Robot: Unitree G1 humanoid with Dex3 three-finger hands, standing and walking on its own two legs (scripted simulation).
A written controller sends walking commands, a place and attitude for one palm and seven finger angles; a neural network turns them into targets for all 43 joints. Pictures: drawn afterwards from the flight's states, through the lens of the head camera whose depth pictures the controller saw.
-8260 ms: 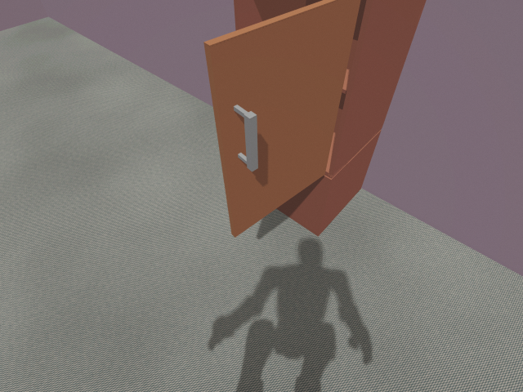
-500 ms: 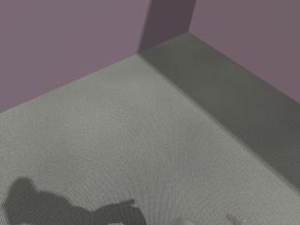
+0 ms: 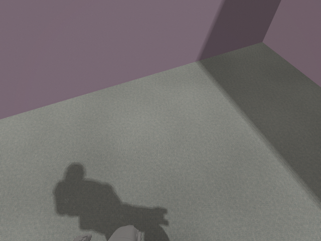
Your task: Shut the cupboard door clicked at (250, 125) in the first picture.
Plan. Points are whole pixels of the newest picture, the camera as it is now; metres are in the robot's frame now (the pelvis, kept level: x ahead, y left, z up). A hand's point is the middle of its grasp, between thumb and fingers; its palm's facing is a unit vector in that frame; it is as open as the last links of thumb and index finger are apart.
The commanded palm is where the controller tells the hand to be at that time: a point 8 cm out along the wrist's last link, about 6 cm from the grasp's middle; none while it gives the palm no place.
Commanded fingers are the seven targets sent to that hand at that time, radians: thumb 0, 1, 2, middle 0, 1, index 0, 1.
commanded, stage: walk to a spot facing it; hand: left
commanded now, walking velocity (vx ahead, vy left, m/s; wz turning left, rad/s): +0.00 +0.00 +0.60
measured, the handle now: out of the picture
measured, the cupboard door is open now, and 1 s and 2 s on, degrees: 82 82 82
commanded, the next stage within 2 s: none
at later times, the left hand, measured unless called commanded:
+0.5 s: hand out of the picture +0.06 +0.24 -0.16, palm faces +0.28 -0.92 -0.27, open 7.4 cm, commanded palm none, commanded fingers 0.00 0.90 0.90 -0.20 -0.30 -0.20 -0.30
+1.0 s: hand out of the picture -0.07 +0.19 -0.20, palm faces +0.62 -0.76 -0.21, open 7.4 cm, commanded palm none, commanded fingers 0.00 0.90 0.90 -0.20 -0.30 -0.20 -0.30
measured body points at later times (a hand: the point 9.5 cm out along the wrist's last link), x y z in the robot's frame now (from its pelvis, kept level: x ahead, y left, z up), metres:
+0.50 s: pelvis +0.01 +0.00 -0.01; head +0.06 +0.02 +0.44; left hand +0.05 +0.28 -0.14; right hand +0.16 -0.23 -0.15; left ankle +0.01 +0.13 -0.74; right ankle +0.05 -0.14 -0.71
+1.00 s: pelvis +0.04 +0.01 -0.02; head +0.06 +0.05 +0.43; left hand -0.10 +0.23 -0.18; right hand +0.29 -0.13 -0.14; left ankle -0.02 +0.08 -0.75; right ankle +0.06 -0.13 -0.73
